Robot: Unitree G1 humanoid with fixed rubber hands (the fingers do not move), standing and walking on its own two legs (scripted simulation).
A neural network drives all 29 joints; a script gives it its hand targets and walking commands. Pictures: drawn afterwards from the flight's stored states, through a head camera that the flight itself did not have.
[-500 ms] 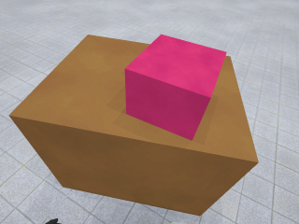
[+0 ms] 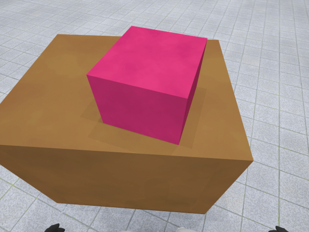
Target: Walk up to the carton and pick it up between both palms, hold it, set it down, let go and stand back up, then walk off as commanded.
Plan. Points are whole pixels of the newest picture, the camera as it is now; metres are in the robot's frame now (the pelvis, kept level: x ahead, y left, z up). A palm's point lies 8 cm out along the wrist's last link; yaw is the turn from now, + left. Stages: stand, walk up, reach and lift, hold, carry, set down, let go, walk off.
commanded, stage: walk up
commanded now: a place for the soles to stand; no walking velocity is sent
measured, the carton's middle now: (153, 82) +0.57 +0.03 +0.06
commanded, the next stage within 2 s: none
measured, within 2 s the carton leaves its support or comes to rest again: neither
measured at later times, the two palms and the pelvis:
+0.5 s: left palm out of the picture +0.11 +0.31 -0.09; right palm out of the picture +0.11 -0.31 -0.06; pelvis +0.00 +0.01 +0.00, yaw -2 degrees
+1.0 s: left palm out of the picture +0.13 +0.30 -0.09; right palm out of the picture +0.13 -0.32 -0.06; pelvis +0.02 +0.00 +0.00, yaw -3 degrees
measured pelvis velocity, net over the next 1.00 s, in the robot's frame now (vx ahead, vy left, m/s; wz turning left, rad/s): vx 0.02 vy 0.00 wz -0.05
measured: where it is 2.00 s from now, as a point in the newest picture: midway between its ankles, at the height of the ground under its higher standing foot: outside the picture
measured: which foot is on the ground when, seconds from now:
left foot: up 0.00-0.02, down 0.04-1.00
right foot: down 0.00-0.06, up 0.08-0.28, down 0.30-1.00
